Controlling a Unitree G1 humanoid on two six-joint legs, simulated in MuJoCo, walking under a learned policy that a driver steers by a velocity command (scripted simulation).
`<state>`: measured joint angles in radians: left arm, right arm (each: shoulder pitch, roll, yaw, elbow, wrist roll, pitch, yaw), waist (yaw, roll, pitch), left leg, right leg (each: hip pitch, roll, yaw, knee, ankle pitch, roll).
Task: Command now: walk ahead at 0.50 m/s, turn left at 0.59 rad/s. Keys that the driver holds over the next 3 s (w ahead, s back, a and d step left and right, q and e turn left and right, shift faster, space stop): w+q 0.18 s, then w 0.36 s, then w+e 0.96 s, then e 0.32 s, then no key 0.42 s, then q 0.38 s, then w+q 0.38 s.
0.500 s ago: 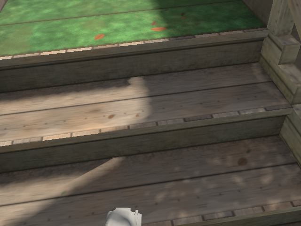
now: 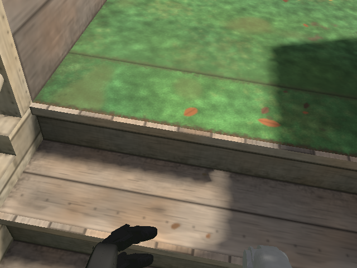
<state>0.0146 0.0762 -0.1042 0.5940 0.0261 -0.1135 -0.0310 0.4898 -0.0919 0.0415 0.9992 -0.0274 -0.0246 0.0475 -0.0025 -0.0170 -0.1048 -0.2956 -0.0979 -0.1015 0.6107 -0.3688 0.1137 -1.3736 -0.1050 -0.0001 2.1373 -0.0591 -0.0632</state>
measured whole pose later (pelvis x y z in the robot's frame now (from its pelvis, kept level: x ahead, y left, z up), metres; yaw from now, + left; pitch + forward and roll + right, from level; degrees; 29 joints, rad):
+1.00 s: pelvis +0.57 +0.16 +0.33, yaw +3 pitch -1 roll +0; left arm 0.12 0.26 0.05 0.75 -0.01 0.01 0.01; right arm 0.37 -0.26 -0.05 0.95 -0.05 0.00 -0.02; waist -0.02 -0.05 -0.04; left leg -0.30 0.16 0.30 0.65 -0.32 0.00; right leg -1.02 0.02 0.05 1.87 -0.04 -0.08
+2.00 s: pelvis +1.08 +0.08 +0.49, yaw -34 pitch +5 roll +2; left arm 0.32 0.27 0.06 0.65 -0.01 0.01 0.01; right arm 0.02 -0.26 -0.06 0.65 -0.02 -0.08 -0.03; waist 0.03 -0.05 -0.02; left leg -0.52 -0.07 0.01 0.53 -0.11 0.04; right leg -0.46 0.12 0.18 1.39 -0.54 0.07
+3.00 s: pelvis +1.18 -0.01 +0.51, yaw -12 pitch +3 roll +0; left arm 0.29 0.25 0.07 0.62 0.01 -0.12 0.02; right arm 0.24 -0.28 -0.08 0.64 0.03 0.01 0.00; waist 0.02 0.04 -0.09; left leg -0.50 -0.11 -0.16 0.92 -0.43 0.04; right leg -0.29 0.01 0.02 0.56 -0.32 -0.02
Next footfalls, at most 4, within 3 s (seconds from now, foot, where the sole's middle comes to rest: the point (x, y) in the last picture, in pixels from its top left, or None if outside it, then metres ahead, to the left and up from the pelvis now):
0.16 right None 0.30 -0.12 -0.60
0.74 left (84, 199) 0.62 0.29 -0.43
1.28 right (167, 102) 0.91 0.05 -0.26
1.90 left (161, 45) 1.26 0.09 -0.26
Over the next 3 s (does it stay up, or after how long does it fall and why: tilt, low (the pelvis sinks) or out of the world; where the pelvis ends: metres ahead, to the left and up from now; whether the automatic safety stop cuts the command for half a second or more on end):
stays up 1.18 -0.01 0.51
